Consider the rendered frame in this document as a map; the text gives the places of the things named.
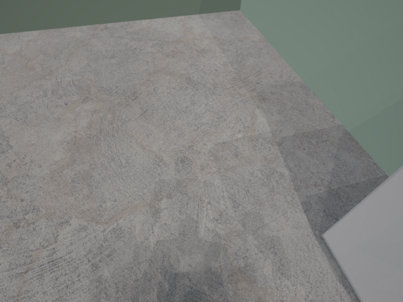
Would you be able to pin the fridge door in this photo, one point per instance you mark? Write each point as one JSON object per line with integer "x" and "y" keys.
{"x": 369, "y": 244}

